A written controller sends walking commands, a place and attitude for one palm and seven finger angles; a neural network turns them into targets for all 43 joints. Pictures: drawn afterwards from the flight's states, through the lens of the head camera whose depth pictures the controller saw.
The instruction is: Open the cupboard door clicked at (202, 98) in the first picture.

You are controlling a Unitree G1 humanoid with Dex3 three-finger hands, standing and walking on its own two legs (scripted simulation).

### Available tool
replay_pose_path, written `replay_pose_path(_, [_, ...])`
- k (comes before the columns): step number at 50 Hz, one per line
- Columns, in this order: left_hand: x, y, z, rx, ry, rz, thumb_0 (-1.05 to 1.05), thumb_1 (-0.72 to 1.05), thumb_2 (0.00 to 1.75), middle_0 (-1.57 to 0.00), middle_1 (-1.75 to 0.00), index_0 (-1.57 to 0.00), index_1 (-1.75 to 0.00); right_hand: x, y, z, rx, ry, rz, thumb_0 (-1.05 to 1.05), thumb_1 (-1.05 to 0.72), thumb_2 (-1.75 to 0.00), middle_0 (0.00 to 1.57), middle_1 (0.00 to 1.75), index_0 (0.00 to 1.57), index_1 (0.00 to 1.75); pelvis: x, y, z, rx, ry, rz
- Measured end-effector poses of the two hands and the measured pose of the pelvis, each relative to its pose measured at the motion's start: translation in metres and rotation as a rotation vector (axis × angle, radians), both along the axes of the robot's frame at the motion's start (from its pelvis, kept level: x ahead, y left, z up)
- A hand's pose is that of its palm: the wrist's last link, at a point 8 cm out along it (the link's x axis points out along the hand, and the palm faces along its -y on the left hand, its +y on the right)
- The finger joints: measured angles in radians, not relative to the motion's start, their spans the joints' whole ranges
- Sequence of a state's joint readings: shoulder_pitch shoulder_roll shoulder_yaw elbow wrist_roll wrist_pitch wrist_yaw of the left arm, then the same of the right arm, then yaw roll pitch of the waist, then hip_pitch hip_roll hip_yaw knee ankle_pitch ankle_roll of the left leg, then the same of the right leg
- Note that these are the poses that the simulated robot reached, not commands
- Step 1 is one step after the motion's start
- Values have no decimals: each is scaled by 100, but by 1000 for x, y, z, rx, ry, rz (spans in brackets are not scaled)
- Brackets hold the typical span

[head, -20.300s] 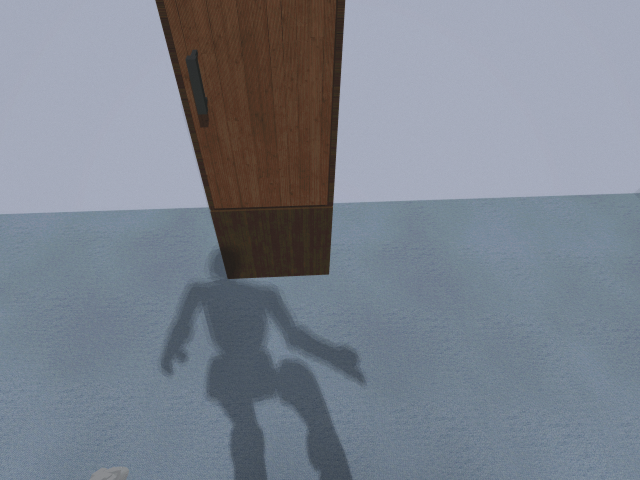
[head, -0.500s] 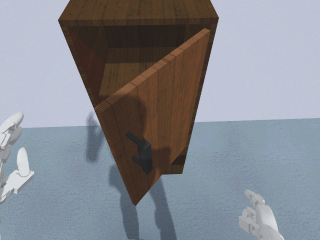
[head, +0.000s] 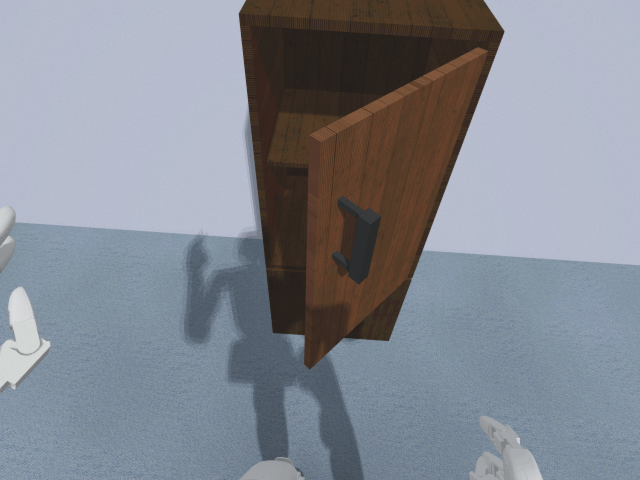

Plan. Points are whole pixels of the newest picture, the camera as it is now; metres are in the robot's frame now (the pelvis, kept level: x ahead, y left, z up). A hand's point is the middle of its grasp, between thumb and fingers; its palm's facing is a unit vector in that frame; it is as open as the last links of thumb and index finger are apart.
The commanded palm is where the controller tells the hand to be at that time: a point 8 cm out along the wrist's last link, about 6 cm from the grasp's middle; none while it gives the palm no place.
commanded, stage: step back with the hand held close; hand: left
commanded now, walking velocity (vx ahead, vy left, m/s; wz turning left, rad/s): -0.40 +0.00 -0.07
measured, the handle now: (352, 240) +0.42 +0.00 +0.07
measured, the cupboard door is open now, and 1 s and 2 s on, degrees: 48 48 48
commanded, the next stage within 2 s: stop stepping back and stand still in 0.12 s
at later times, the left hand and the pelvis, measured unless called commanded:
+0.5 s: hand out of the picture +0.06 +0.27 +0.19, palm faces +0.34 -0.80 -0.49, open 7.4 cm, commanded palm +0.03 +0.31 +0.19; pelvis -0.14 +0.03 +0.00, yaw -5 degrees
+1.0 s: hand out of the picture -0.01 +0.26 +0.19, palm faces +0.45 -0.73 -0.52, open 7.4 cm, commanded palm -0.05 +0.29 +0.19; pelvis -0.21 +0.00 +0.01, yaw -5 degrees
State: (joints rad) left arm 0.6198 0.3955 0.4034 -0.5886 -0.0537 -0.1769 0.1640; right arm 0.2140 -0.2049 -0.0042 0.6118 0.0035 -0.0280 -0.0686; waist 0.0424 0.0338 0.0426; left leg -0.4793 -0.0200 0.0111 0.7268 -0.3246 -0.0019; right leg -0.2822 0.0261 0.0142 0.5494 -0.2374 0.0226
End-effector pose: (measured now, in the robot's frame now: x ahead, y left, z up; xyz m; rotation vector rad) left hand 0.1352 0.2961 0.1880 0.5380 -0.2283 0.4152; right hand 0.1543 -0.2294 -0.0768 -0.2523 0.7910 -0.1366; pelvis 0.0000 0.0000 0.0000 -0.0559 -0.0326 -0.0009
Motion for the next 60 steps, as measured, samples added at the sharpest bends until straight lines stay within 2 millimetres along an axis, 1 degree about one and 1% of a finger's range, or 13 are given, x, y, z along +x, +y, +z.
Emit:
replay_pose_path(8, [-4, 33, -2, -40, -98, -4, 1, 89, 90, -21, -30, -21, -31, -39, 22, 13, -30, -56, -9, 1, -90, -90, 20, 30, 20, 30, -48, 18, 1, -31, -3, 0])
replay_pose_path(17, [-54, 9, 19, -24, -81, -167, 1, 89, 90, -21, -30, -21, -31, -94, 32, 32, 16, -86, -19, 1, -90, -90, 20, 30, 20, 30, -99, 21, 13, -30, 86, -37])
replay_pose_path(22, [-96, 5, 18, 85, -33, -184, 1, 89, 90, -21, -30, -21, -31, -127, 25, 7, 26, -88, -17, 1, -90, -90, 20, 30, 20, 30, -138, 24, -6, 35, 89, -93])
replay_pose_path(25, [-110, 16, 19, 71, -41, -152, 1, 88, 90, -22, -30, -22, -31, -160, 22, -4, 38, -14, -73, 1, -90, -90, 20, 30, 20, 30, -136, 28, -3, 28, 62, -88])
replay_pose_path(28, [-111, 33, 11, 17, -95, -78, 1, 88, 90, -22, -30, -22, -31, -185, 17, -8, 15, 16, -118, 1, -90, -90, 20, 30, 20, 30, -134, 31, -4, 52, 41, -103])
replay_pose_path(31, [-98, 42, -2, -70, -102, -34, 1, 88, 90, -21, -30, -22, -31, -205, 13, -8, -5, 0, -146, 1, -90, -90, 20, 30, 20, 30, -151, 38, -4, 66, -2, -92])
replay_pose_path(35, [-92, 21, -4, -87, -57, -123, 1, 89, 90, -21, -30, -21, -30, -230, 16, 3, 17, -37, -159, 1, -91, -90, 20, 30, 20, 30, -175, 36, 3, 65, -35, -85])
replay_pose_path(39, [-118, -10, 8, 9, -18, -254, 2, 89, 90, -21, -30, -21, -30, -251, 12, 12, 39, -66, -193, 1, -90, -90, 20, 30, 20, 30, -188, 27, 9, 66, -31, -113])
replay_pose_path(44, [-157, -15, 33, 185, 1, -200, 1, 88, 90, -22, -30, -22, -31, -261, -2, -2, 67, -45, -193, 1, -90, -90, 20, 30, 20, 30, -196, 11, 9, 57, 0, -86])
replay_pose_path(46, [-171, -10, 34, 223, -13, -121, 1, 88, 90, -22, -30, -22, -31, -258, -9, -17, 72, -25, -161, 1, -90, -90, 20, 30, 20, 30, -203, 4, 0, 78, 16, -79])
replay_pose_path(49, [-183, -2, 24, 130, -9, -14, 1, 88, 90, -22, -30, -22, -31, -255, -20, -27, 65, 26, -115, 1, -90, -90, 20, 30, 20, 30, -211, 1, 4, 74, 4, -82])
replay_pose_path(55, [-177, -14, -6, -42, 78, 31, 1, 89, 90, -21, -30, -21, -31, -245, -34, -9, 51, -12, -121, 1, -91, -90, 20, 30, 20, 30, -212, -3, 19, 107, 4, -58])
replay_pose_path(60, [-164, -31, 8, -12, 32, -83, 2, 88, 90, -22, -30, -21, -31, -231, -39, 13, 0, -59, -116, 1, -91, -90, 20, 30, 20, 30, -210, -3, 23, 114, 17, -50])
